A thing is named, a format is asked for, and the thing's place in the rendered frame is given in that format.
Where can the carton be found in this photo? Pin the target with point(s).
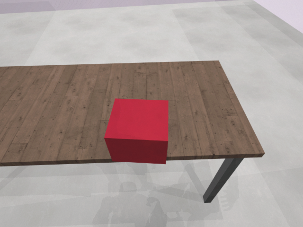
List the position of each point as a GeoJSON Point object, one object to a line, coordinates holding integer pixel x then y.
{"type": "Point", "coordinates": [137, 131]}

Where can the table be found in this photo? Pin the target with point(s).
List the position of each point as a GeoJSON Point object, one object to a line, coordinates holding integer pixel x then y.
{"type": "Point", "coordinates": [58, 114]}

